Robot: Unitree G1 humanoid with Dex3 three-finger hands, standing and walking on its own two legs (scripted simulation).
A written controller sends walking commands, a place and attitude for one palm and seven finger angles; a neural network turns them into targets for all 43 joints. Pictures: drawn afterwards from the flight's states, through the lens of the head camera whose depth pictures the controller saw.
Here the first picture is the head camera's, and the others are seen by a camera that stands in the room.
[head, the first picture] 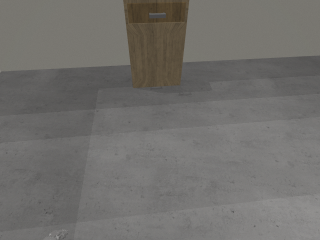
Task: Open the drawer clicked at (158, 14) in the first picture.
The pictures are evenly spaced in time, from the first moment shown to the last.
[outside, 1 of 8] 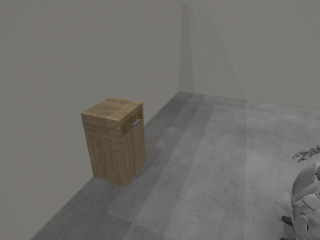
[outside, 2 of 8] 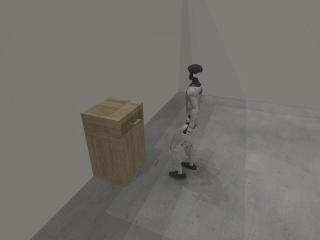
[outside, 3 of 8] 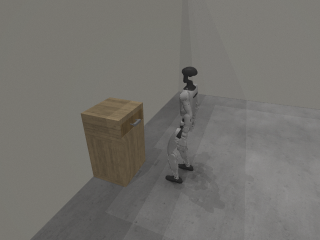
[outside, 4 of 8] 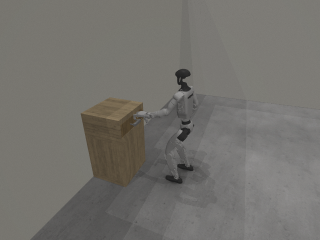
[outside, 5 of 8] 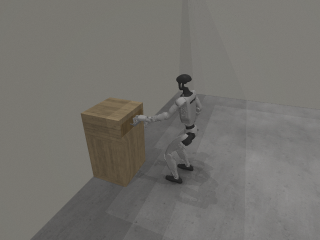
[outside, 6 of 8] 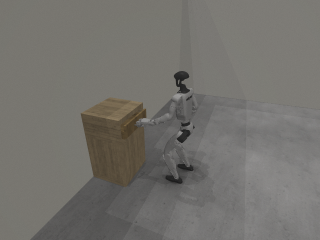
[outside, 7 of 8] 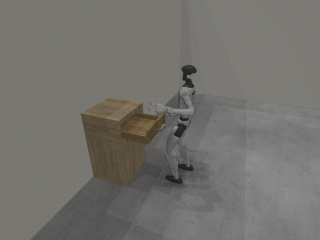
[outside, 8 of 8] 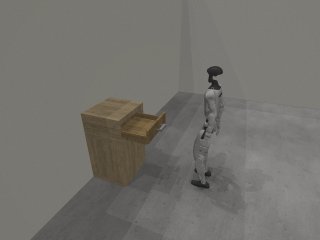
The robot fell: no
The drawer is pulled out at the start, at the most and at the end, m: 0.00 0.30 0.29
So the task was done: yes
